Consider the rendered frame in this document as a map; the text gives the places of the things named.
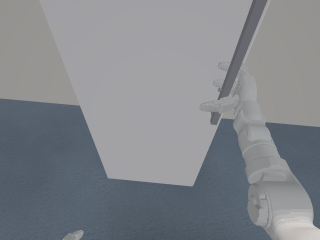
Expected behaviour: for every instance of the robot right hand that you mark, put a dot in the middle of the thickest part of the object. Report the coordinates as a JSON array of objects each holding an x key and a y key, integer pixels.
[{"x": 243, "y": 90}]

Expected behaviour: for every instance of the robot right upper arm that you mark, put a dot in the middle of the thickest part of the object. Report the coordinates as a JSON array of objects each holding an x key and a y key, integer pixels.
[{"x": 283, "y": 209}]

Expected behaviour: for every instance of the handle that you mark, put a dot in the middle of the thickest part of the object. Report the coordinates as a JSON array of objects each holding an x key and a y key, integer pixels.
[{"x": 250, "y": 25}]

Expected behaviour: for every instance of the fridge door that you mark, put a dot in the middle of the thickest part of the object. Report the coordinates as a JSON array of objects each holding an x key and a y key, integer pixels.
[{"x": 140, "y": 70}]

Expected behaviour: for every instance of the robot right forearm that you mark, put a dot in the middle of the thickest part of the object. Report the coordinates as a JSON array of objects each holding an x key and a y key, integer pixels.
[{"x": 263, "y": 162}]

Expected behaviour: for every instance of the robot left hand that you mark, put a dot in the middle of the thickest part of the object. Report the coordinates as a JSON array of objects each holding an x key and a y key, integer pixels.
[{"x": 74, "y": 236}]

